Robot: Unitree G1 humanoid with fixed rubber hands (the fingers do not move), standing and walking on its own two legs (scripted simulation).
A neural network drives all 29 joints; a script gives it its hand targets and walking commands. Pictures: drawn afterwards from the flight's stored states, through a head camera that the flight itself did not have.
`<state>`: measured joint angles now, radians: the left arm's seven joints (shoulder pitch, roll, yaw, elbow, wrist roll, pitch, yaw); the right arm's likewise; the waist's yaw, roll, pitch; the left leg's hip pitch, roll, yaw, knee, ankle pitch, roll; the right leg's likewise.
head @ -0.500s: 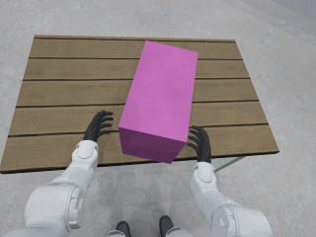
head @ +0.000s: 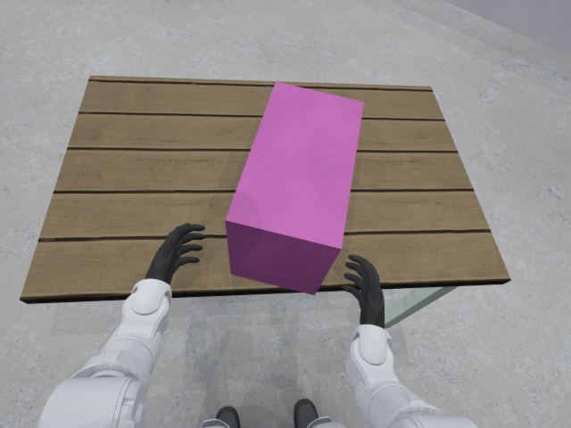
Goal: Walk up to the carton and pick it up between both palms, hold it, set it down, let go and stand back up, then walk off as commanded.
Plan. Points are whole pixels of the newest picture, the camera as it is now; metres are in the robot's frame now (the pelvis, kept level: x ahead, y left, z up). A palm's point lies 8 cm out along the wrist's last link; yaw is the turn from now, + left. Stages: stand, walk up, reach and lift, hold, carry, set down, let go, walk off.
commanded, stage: set down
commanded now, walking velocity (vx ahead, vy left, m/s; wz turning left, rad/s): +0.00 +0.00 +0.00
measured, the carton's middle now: (295, 190) +0.50 -0.06 -0.06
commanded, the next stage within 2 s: none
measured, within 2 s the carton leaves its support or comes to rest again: neither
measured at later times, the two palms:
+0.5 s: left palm (133, 328) +0.27 +0.19 -0.06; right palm (373, 355) +0.22 -0.14 -0.06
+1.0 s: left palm (111, 368) +0.22 +0.21 -0.04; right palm (384, 370) +0.19 -0.15 -0.04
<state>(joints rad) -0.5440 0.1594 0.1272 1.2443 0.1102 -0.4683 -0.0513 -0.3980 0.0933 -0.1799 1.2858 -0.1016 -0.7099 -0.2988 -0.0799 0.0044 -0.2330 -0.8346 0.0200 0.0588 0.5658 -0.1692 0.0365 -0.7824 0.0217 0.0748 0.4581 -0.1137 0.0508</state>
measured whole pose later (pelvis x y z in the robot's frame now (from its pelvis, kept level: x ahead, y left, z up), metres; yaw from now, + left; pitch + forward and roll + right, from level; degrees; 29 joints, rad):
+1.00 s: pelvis +0.01 +0.00 +0.01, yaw +1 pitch +9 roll -2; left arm 0.12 0.22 -0.03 0.46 -0.04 -0.26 -0.14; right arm 0.17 0.11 0.00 0.64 -0.04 -0.59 -0.36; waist 0.02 0.00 0.00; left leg -0.50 0.02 0.06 0.57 -0.23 0.04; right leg -0.44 0.02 0.07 0.46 -0.17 0.05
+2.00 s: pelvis +0.02 +0.00 +0.01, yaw +1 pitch +1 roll -2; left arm 0.21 0.24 -0.12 0.44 -0.08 -0.09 -0.01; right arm 0.24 -0.07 -0.10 0.64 0.03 -0.38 -0.07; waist 0.05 0.00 0.06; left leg -0.32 0.02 0.06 0.57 -0.27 0.04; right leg -0.27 0.02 0.07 0.46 -0.22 0.04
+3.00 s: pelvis +0.02 -0.01 +0.02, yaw +1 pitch +1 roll -1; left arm 0.21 0.24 -0.09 0.44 -0.08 0.08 0.05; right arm 0.19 -0.15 -0.07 0.64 0.03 -0.21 0.02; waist 0.05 0.00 0.06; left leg -0.29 0.02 0.06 0.52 -0.25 0.03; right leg -0.26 0.02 0.07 0.46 -0.22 0.03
